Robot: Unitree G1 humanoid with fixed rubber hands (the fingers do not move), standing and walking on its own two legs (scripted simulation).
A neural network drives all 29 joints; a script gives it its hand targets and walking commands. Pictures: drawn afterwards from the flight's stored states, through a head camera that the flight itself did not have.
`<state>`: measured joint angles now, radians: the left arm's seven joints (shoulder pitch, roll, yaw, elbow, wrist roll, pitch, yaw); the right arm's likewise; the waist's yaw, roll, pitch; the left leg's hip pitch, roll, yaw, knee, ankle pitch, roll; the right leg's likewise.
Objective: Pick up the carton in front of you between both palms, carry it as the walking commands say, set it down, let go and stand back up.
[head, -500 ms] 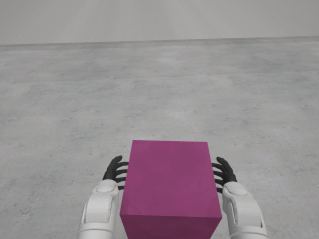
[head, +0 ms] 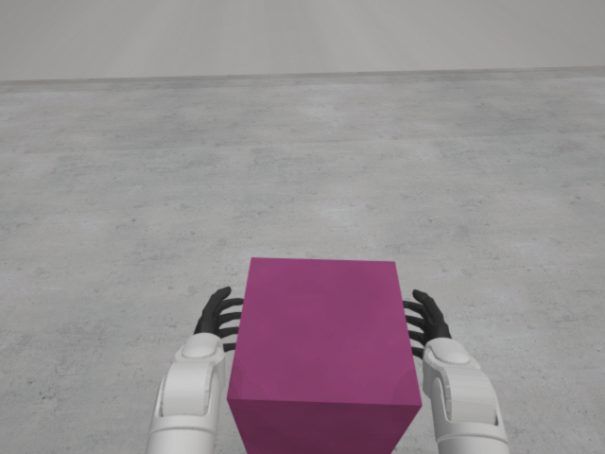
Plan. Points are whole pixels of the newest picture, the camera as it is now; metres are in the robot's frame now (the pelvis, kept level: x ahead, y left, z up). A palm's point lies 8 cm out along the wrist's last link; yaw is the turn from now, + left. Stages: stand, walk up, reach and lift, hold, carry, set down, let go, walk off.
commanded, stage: carry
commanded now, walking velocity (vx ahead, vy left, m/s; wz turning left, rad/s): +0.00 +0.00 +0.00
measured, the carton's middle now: (319, 363) +0.30 +0.00 -0.05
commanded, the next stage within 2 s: hold in 0.30 s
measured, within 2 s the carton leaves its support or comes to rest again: neither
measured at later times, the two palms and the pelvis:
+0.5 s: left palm (216, 356) +0.26 +0.14 +0.03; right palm (452, 366) +0.26 -0.16 +0.04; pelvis -0.02 +0.00 +0.01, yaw -2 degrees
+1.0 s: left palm (210, 340) +0.28 +0.15 +0.04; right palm (448, 371) +0.24 -0.15 +0.05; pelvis -0.03 +0.03 +0.01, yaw -7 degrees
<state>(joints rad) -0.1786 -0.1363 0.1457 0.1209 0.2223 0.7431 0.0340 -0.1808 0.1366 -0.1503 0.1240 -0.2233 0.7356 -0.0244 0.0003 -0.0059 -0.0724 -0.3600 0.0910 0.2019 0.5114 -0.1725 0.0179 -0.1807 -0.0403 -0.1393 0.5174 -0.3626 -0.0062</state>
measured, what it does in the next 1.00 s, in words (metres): stands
